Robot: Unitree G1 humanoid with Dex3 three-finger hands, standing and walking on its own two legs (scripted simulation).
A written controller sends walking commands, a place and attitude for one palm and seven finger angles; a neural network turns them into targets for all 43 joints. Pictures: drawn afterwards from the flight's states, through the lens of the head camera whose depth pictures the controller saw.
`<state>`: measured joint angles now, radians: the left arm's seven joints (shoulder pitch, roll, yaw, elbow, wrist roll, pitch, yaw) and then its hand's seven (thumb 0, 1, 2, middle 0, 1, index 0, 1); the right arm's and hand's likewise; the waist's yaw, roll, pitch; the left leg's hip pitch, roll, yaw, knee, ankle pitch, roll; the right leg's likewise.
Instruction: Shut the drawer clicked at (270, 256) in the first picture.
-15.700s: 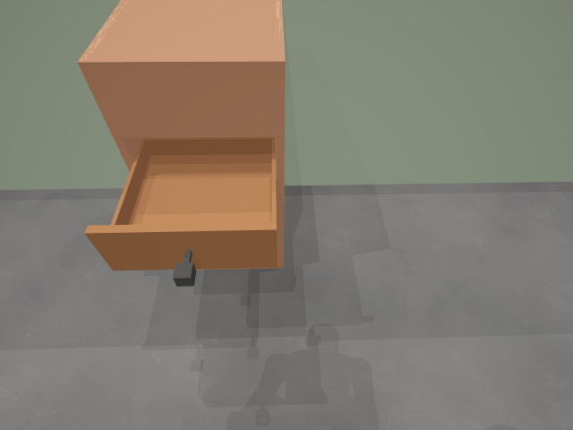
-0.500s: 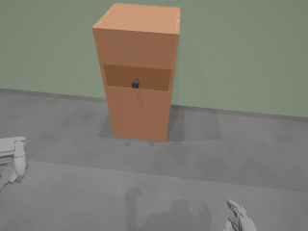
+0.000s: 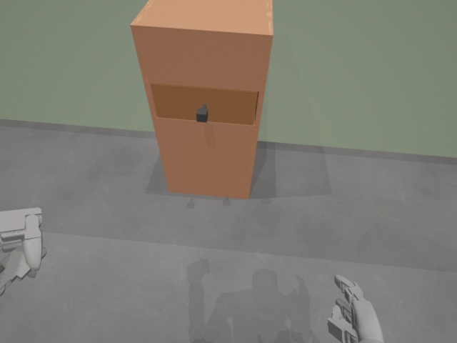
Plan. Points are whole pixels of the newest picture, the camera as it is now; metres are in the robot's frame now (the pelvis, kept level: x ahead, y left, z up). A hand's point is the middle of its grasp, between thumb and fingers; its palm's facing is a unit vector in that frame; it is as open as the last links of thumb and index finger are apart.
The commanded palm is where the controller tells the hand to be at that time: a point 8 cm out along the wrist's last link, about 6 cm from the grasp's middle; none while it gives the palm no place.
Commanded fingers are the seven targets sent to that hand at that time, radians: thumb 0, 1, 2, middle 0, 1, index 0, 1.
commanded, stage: stop stepping back and stand still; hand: left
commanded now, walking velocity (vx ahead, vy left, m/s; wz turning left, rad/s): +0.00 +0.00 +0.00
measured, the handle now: (202, 112) +0.89 +0.13 -0.17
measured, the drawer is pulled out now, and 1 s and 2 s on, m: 0.00 0.00 0.00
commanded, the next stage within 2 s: let the arm hang, fingers relaxed in 0.12 s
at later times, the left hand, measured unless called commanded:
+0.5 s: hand out of the picture +0.06 +0.19 -0.15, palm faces -0.06 -0.97 -0.22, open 3.1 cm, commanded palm none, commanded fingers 0.00 0.90 0.90 -0.80 -0.95 -0.80 -0.95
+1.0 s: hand out of the picture +0.02 +0.23 -0.15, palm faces -0.02 -0.95 -0.32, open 6.9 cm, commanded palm none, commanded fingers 0.00 0.90 0.90 -0.20 -0.30 -0.20 -0.30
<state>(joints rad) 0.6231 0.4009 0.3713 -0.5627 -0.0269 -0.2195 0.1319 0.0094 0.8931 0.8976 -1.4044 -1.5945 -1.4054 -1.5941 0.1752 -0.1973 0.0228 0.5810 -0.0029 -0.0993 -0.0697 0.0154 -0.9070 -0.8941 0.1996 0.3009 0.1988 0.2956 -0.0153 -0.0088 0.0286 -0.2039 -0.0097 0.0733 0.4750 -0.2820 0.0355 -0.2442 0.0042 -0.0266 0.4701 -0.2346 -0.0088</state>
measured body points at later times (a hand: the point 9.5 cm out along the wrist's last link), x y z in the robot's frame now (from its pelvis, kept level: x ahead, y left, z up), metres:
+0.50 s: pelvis -0.02 +0.01 -0.01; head +0.00 +0.01 +0.44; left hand +0.07 +0.25 -0.14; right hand +0.08 -0.26 -0.13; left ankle -0.02 +0.09 -0.74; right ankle +0.01 -0.11 -0.74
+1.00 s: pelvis -0.02 +0.00 +0.01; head -0.01 -0.02 +0.46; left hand +0.02 +0.28 -0.13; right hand +0.01 -0.24 -0.16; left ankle -0.02 +0.09 -0.74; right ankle +0.01 -0.11 -0.74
